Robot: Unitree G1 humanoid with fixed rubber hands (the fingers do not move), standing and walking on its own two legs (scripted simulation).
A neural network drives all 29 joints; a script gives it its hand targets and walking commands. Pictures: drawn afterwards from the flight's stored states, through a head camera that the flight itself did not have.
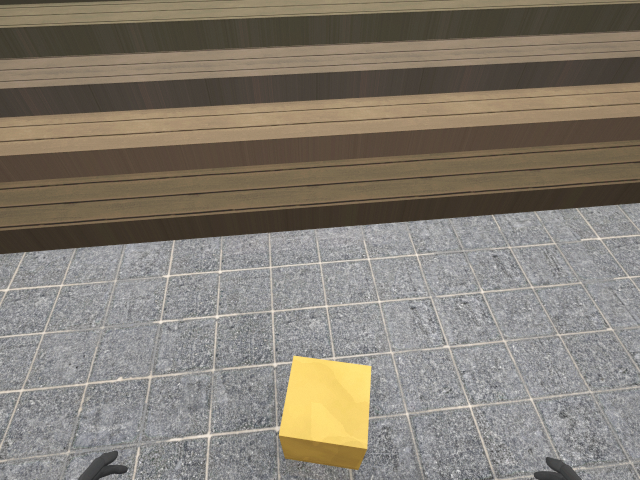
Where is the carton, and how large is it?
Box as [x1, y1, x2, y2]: [279, 356, 370, 469]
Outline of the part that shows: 293,356 279,431 279,437 285,458 358,469 366,450 367,444 370,366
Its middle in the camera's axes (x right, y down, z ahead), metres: +0.02 +0.49 +1.07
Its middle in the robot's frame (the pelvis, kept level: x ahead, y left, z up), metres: +0.38 +0.00 -0.66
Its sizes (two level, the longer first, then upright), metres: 0.210 0.200 0.250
